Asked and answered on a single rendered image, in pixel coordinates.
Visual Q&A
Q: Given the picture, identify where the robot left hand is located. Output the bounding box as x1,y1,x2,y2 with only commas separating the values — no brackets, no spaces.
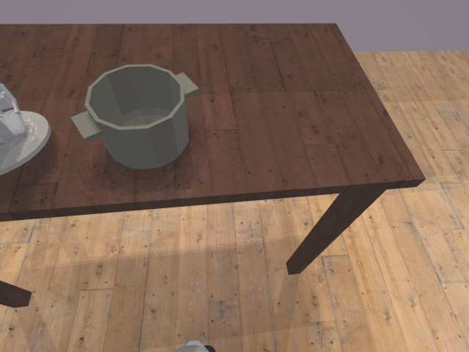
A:
0,83,25,145

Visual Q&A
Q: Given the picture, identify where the lid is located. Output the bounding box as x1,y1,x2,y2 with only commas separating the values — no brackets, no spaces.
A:
0,111,51,175

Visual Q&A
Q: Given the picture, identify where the pot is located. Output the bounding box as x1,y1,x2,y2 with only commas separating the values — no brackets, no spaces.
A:
71,64,199,169

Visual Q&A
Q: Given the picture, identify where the table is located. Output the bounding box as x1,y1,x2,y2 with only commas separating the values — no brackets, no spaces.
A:
0,23,426,308

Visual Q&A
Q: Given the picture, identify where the robot left shin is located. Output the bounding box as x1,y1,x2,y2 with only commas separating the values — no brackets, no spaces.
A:
187,340,207,350

